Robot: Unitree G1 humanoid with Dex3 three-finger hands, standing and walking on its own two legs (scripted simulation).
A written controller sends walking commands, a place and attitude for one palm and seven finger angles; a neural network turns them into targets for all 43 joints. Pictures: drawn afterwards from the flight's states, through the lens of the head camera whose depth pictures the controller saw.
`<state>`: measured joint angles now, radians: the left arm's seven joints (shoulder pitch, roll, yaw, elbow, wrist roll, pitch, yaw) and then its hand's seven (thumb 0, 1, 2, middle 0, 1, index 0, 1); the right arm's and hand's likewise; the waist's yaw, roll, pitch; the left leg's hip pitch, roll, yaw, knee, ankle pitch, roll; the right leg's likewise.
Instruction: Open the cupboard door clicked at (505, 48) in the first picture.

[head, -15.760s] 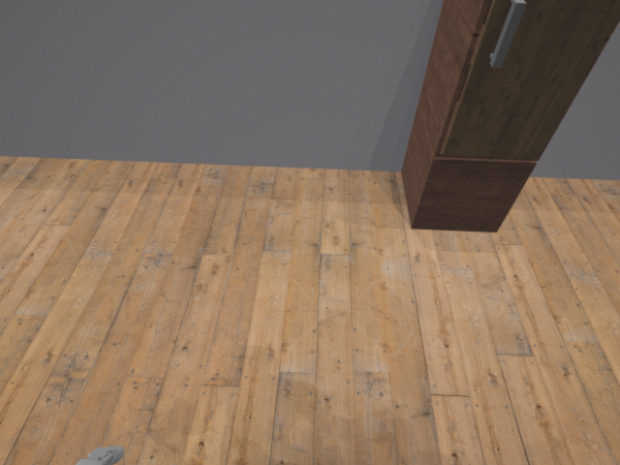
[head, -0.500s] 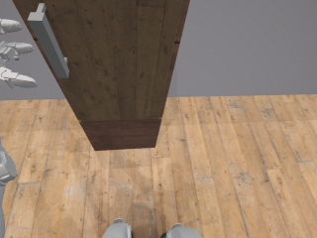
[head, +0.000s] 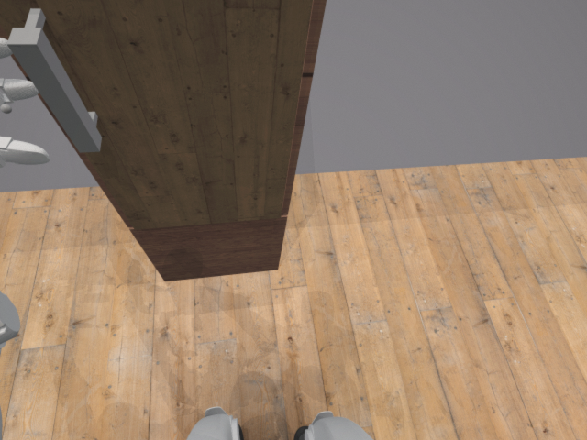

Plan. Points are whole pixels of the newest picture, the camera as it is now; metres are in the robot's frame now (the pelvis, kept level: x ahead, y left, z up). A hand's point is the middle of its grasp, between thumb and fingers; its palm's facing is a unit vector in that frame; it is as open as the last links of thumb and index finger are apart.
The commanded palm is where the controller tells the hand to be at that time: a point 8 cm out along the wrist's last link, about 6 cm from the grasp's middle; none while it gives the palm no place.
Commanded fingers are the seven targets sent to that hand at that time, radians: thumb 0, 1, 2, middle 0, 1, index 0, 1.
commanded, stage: slide the fingers in behind the handle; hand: left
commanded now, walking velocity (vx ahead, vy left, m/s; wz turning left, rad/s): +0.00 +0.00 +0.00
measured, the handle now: (66, 87) +0.54 +0.24 +0.12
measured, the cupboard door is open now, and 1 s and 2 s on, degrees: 0 0 0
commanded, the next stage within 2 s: close the thumb around the handle in 1.56 s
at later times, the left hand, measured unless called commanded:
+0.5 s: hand (20, 115) +0.49 +0.28 +0.13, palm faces +0.09 -1.00 +0.00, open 14.4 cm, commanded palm +0.47 +0.30 +0.12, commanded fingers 0.00 -0.50 0.30 -0.30 -1.20 -0.30 -1.20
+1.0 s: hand (38, 123) +0.48 +0.26 +0.12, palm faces +0.13 -0.99 +0.00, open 15.3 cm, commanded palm +0.46 +0.26 +0.12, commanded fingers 0.00 -0.50 0.30 -0.30 -1.20 -0.30 -1.20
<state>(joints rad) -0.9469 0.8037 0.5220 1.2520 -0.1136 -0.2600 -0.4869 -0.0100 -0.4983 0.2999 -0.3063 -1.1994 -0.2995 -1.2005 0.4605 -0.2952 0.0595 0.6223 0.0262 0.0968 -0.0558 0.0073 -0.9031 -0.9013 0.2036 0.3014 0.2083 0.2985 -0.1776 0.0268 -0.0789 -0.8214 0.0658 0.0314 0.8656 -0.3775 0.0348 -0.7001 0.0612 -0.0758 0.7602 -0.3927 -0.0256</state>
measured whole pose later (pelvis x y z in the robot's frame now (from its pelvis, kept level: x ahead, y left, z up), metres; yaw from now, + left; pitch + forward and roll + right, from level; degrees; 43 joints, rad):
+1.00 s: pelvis +0.00 +0.00 +0.00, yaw +3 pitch +16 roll -4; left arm -0.91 0.56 0.34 1.16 -0.17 -0.29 -0.26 -0.01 -0.50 0.30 -0.30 -1.20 -0.04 -1.12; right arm 0.41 -0.28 0.03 0.70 0.01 0.02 -0.02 0.01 -0.90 -0.90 0.20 0.30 0.21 0.30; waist -0.12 0.03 -0.09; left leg -0.77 0.03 0.00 0.87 -0.38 0.03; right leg -0.64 0.03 -0.11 0.77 -0.41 -0.03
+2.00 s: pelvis -0.01 -0.01 +0.00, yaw +1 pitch +17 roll -3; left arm -0.95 0.58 0.39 1.20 -0.12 -0.29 -0.29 -0.01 -0.01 0.51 -0.34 -1.26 -0.35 -1.27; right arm 0.41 -0.28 0.04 0.65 0.02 0.04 -0.03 0.01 -0.90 -0.90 0.20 0.30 0.21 0.30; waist -0.16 0.03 -0.09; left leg -0.78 0.05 0.02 0.85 -0.36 0.02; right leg -0.67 0.05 -0.09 0.78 -0.40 -0.04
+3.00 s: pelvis +0.02 -0.01 +0.02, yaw +0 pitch +11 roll -1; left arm -0.40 0.33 0.33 0.59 -0.23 -0.18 -0.23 0.00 0.65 0.70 -0.36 -1.35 -0.33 -1.35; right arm 0.33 -0.26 0.02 0.56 0.05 0.04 -0.02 0.01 -0.91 -0.90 0.20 0.30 0.21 0.30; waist -0.07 0.04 -0.11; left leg -0.56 0.04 0.07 0.74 -0.37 0.02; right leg -0.47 0.04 -0.03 0.69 -0.41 -0.03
